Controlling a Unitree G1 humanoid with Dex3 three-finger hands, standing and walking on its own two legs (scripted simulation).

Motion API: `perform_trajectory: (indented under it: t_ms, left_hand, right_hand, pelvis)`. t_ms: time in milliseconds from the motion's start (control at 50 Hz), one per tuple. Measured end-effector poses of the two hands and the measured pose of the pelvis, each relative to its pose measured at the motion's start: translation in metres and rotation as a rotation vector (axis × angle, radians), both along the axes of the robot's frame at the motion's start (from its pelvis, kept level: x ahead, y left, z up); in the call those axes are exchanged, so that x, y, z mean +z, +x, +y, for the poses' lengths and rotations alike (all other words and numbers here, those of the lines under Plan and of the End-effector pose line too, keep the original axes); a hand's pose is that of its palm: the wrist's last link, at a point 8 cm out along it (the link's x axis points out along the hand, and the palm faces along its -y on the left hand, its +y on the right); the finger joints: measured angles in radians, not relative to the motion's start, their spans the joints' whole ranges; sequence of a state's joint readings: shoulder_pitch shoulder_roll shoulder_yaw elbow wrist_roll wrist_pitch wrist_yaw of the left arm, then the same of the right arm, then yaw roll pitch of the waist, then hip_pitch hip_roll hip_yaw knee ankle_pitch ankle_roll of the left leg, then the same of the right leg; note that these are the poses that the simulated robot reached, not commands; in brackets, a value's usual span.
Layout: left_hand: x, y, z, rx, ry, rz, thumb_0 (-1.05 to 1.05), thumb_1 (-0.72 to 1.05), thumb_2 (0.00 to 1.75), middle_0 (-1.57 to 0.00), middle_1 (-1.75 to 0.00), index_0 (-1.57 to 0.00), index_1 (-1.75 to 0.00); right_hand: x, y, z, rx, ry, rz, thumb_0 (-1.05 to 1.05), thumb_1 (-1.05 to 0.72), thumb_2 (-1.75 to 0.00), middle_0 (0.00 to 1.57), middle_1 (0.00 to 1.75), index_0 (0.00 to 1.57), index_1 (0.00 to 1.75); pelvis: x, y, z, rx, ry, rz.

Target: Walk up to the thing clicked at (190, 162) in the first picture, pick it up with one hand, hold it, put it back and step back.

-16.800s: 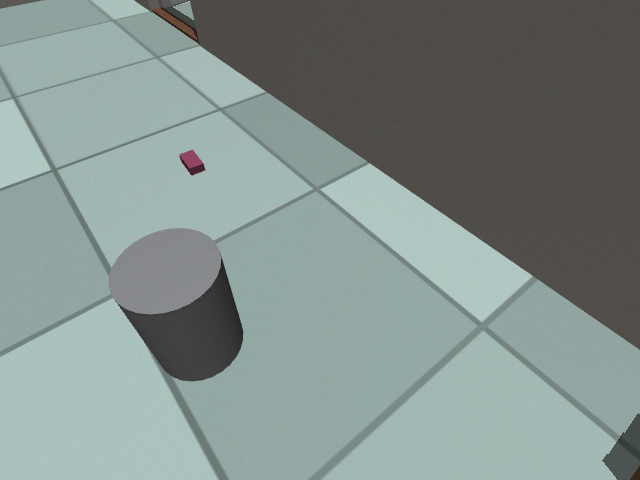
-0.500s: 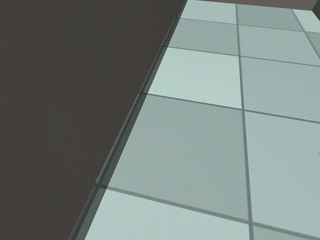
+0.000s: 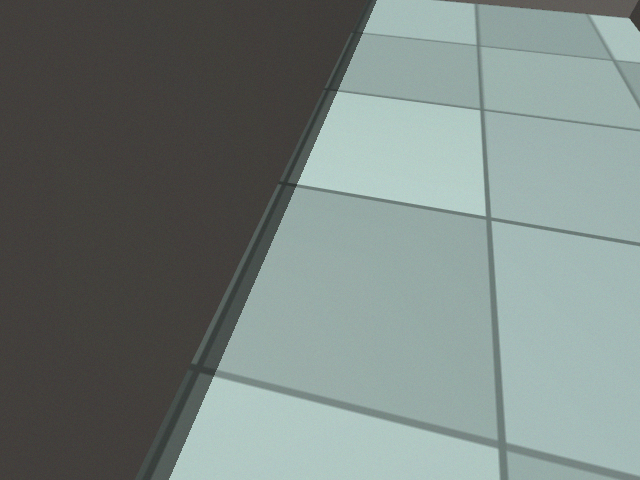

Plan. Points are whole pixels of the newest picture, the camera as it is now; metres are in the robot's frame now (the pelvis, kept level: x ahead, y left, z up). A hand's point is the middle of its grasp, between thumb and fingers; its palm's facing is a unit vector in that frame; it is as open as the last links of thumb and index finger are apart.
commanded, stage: stand
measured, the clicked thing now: out of the picture +0.77 -1.22 -0.76
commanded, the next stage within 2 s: walk up in 0.46 s
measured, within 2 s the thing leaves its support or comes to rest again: neither
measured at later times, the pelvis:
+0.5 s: pelvis +0.00 +0.00 +0.00, yaw -1 degrees
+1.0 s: pelvis +0.12 -0.11 -0.01, yaw -11 degrees
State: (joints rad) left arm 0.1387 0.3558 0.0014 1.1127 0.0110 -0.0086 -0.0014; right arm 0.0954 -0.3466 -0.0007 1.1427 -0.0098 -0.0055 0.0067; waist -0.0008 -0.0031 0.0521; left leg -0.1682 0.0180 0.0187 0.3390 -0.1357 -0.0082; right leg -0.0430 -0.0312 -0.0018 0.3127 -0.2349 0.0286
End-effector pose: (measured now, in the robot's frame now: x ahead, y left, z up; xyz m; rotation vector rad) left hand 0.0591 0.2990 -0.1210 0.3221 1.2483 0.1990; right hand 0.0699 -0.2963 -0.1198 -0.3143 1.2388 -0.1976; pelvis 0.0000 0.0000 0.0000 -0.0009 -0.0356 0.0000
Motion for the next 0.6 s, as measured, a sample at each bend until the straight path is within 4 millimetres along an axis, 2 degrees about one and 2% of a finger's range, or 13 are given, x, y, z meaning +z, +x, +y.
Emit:
perform_trajectory:
  t_ms: [480, 540, 600]
  left_hand:
    - [0.0, 0.004, -0.002, -0.002, -0.008, -0.008, 0.01, 0.91, 0.9, -0.2, -0.3, -0.21, -0.3]
    - [0.002, 0.007, 0.001, -0.032, -0.009, 0.009, 0.01, 0.91, 0.9, -0.2, -0.3, -0.21, -0.3]
    - [0.009, 0.02, 0.001, -0.073, 0.01, 0.028, 0.01, 0.91, 0.9, -0.2, -0.3, -0.21, -0.3]
  right_hand:
    - [0.002, 0.005, -0.003, 0.002, -0.002, -0.013, 0.01, -0.9, -0.9, 0.21, 0.3, 0.2, 0.3]
    - [0.005, 0.004, -0.013, -0.027, 0.002, -0.083, 0.01, -0.9, -0.9, 0.21, 0.3, 0.21, 0.3]
    - [0.01, -0.007, -0.033, -0.065, -0.017, -0.117, 0.01, -0.9, -0.9, 0.21, 0.3, 0.21, 0.3]
  pelvis:
    - [0.0, 0.003, -0.002, -0.005, 0.001, 0.003]
    - [-0.002, 0.007, -0.005, -0.055, 0.014, 0.011]
    - [-0.002, 0.011, -0.014, -0.081, 0.012, 0.013]
